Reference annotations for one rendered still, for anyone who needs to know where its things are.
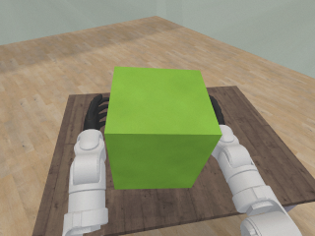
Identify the robot right forearm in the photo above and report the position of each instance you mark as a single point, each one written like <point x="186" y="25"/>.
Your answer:
<point x="250" y="193"/>

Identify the table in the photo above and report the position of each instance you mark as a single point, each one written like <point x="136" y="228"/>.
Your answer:
<point x="138" y="210"/>

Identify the robot left hand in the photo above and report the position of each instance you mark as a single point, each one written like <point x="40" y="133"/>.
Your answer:
<point x="92" y="117"/>

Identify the carton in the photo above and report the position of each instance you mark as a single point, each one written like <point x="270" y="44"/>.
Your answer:
<point x="160" y="129"/>

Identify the robot right upper arm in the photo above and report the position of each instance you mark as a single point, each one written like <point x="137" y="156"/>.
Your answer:
<point x="274" y="223"/>

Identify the robot left forearm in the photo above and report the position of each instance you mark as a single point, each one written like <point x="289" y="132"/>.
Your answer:
<point x="87" y="185"/>

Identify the robot right hand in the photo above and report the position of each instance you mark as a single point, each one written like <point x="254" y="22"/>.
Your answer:
<point x="217" y="110"/>

